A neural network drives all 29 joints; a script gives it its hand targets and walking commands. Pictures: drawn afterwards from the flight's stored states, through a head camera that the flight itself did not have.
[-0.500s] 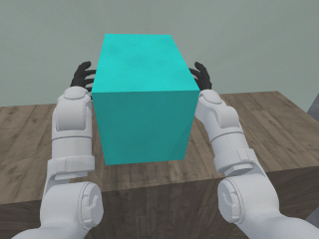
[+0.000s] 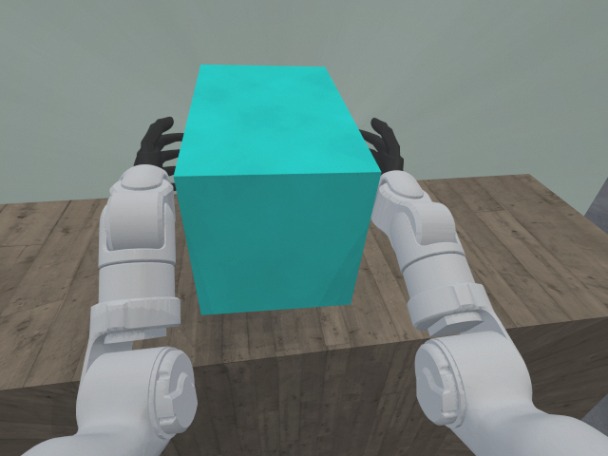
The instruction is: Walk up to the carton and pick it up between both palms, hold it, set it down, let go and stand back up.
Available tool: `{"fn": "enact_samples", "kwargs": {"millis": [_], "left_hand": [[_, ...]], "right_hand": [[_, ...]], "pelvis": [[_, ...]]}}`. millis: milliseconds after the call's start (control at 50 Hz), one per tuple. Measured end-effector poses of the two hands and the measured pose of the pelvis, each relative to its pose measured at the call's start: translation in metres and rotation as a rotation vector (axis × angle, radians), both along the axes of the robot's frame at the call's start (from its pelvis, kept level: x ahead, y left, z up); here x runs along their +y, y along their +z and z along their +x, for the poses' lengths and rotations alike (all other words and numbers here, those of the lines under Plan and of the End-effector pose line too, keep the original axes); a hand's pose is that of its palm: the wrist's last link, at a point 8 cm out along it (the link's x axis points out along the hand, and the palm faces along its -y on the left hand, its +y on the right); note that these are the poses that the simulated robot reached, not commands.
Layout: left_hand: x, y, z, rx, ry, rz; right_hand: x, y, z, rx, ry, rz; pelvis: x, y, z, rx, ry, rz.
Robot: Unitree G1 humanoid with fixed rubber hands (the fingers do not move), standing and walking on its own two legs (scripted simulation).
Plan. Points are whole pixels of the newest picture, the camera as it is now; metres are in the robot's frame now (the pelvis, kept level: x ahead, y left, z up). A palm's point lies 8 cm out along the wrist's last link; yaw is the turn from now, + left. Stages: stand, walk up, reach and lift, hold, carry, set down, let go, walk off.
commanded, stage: hold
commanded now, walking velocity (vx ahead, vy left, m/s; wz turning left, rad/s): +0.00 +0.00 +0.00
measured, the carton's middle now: (270, 176) +0.44 +0.03 +0.21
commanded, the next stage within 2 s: set down in 0.58 s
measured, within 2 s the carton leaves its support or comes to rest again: neither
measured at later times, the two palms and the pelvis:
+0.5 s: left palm (153, 180) +0.36 +0.17 +0.25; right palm (385, 180) +0.38 -0.12 +0.24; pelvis +0.00 +0.00 +0.00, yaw +0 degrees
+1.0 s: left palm (165, 176) +0.39 +0.16 +0.24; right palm (382, 189) +0.40 -0.13 +0.21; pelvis +0.01 +0.00 +0.00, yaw +0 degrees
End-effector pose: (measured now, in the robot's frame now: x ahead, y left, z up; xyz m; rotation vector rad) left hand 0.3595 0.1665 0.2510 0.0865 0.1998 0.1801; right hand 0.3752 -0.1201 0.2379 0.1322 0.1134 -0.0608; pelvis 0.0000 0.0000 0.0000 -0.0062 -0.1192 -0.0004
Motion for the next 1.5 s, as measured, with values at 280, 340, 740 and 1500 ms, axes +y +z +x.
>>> {"fn": "enact_samples", "kwargs": {"millis": [280, 340, 740, 1500], "left_hand": [[0.000, 0.000, 0.000, 0.000, -0.001, 0.001], [0.000, -0.001, 0.001, 0.003, -0.002, 0.001], [-0.001, 0.004, 0.005, -0.050, -0.008, 0.005], [-0.017, -0.053, 0.032, -0.014, 0.011, 0.029]], "right_hand": [[0.000, 0.000, 0.001, -0.001, -0.001, 0.000], [0.000, 0.000, 0.000, 0.002, -0.001, -0.001], [-0.001, -0.002, 0.003, -0.053, -0.013, -0.002], [-0.016, -0.055, 0.034, -0.058, 0.011, -0.073]], "pelvis": [[0.000, 0.000, 0.000, 0.000, 0.000, 0.000], [0.000, 0.000, 0.000, 0.000, 0.000, 0.000], [0.000, 0.000, 0.000, 0.000, 0.000, 0.000], [-0.001, 0.001, 0.017, 0.009, 0.002, 0.001]]}}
